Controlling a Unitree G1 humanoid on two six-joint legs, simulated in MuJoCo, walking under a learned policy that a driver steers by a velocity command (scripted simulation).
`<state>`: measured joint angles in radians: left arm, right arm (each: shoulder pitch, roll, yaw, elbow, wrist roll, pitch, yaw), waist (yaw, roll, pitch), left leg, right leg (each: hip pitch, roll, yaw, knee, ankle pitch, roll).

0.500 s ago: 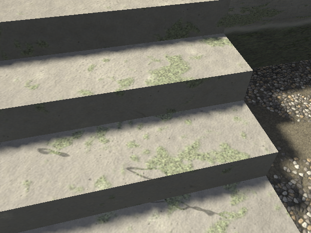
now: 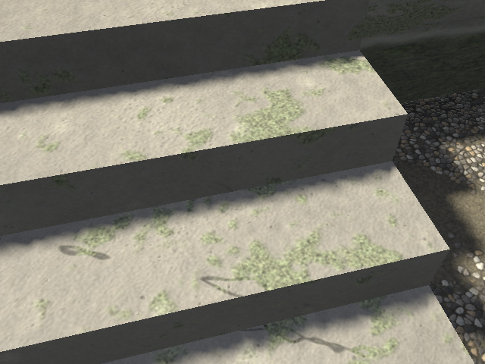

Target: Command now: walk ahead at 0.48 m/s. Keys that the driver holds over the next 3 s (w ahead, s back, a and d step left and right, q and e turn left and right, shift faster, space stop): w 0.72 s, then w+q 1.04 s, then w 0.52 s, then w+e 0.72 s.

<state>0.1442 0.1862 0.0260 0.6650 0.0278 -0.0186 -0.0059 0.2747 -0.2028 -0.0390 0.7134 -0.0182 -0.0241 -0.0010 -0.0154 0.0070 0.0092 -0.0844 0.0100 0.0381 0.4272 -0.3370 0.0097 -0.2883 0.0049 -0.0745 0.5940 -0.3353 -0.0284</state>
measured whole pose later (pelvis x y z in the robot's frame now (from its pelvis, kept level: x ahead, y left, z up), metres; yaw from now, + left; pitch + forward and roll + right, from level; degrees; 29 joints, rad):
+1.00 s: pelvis +0.30 -0.03 +0.12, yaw +5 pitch +3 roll -3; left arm 0.23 0.20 0.03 0.92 0.06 -0.05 -0.07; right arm 0.24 -0.22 -0.05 0.82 -0.01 -0.07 0.09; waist -0.01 0.05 -0.04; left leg -0.90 -0.08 -0.24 2.04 0.06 0.26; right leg -0.52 0.03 -0.24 0.86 -0.40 -0.11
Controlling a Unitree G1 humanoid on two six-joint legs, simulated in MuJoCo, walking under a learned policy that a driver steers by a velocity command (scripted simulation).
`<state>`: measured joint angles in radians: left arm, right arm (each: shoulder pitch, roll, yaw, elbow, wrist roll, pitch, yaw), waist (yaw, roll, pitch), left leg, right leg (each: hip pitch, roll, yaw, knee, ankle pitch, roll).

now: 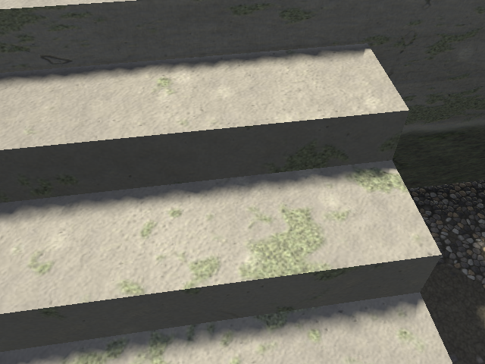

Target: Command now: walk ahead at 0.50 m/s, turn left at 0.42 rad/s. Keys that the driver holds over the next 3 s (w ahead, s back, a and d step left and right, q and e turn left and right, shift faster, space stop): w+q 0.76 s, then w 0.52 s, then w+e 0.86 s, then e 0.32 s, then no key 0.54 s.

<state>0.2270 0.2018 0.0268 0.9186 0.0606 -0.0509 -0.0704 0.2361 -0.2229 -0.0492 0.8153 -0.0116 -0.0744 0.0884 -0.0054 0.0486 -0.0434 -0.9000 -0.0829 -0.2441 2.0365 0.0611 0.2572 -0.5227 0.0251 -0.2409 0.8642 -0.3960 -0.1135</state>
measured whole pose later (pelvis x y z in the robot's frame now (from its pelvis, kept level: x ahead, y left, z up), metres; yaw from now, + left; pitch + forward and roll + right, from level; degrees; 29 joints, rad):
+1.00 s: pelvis +0.54 +0.09 +0.30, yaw +29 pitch +6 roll -3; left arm 0.05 0.14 -0.04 0.86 0.06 -0.06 -0.04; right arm 0.34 -0.23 -0.04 1.07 -0.03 -0.11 0.10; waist 0.03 0.05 -0.18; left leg -0.62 -0.13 -0.25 1.49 0.03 0.16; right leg -0.77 0.02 -0.12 1.12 -0.47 -0.09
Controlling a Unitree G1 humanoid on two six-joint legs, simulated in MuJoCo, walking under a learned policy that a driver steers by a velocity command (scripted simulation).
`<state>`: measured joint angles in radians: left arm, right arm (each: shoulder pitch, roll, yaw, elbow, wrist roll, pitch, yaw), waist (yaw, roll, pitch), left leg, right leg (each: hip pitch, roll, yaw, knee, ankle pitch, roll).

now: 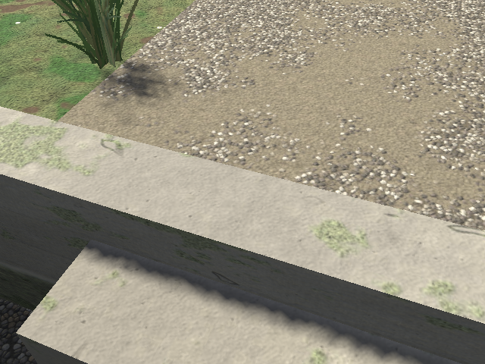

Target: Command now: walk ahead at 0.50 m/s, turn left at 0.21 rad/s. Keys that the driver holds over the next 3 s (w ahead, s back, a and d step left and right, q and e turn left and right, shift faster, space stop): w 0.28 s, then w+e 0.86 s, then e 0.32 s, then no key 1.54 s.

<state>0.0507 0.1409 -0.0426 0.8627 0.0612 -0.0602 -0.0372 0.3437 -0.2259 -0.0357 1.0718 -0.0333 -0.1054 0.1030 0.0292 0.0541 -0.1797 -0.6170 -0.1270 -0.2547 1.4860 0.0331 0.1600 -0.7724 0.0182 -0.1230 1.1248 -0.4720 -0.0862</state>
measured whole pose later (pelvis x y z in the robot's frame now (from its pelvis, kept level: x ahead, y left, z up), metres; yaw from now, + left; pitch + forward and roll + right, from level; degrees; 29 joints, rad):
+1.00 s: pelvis +0.56 +0.01 +0.26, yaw -16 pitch +6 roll +0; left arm -0.08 0.10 -0.07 0.85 0.03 0.02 -0.11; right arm 0.47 -0.08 0.07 1.16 -0.13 -0.09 0.07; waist -0.05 0.03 -0.14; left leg 0.00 0.08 0.36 0.20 -0.28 -0.02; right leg -1.27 -0.11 -0.07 1.64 -0.29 -0.24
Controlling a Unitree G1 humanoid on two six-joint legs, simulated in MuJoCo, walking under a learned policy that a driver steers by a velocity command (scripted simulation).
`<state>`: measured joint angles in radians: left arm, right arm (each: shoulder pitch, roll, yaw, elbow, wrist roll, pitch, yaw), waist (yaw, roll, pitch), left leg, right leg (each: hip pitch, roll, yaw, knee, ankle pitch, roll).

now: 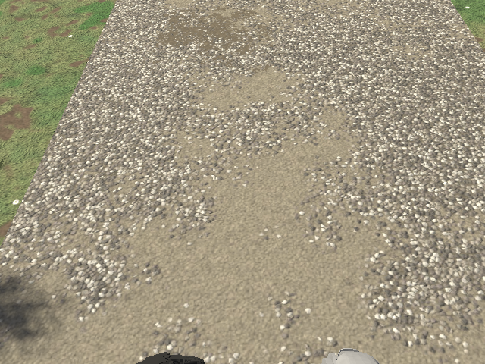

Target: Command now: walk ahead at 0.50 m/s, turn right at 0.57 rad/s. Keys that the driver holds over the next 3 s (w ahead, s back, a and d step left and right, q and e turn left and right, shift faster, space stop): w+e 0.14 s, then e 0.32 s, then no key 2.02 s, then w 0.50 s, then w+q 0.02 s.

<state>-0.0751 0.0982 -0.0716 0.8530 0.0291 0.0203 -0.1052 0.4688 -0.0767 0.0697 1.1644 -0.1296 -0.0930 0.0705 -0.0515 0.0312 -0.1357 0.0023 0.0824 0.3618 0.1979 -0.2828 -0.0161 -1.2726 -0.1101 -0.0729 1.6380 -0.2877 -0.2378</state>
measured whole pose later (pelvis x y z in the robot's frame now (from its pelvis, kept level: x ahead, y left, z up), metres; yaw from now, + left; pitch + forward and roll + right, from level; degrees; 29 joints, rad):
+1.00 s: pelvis +0.31 +0.01 +0.15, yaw -24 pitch +2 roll +0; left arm 0.22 0.19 0.03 0.78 0.02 0.02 0.04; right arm 0.17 -0.17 -0.02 0.83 -0.01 -0.02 -0.03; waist -0.02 0.01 -0.03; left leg -0.41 -0.01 0.10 0.53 -0.15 0.05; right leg -0.33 -0.05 0.05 0.60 -0.30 0.04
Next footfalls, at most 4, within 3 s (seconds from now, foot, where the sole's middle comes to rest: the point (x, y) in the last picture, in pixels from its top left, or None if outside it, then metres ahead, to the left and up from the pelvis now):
0.06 right None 0.21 -0.12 -0.61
0.60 left None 0.46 0.05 -0.61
0.94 right None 0.29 -0.15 -0.61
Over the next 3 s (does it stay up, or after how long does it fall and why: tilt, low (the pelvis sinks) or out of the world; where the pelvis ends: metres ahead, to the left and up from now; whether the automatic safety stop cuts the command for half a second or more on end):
stays up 0.49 -0.06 0.16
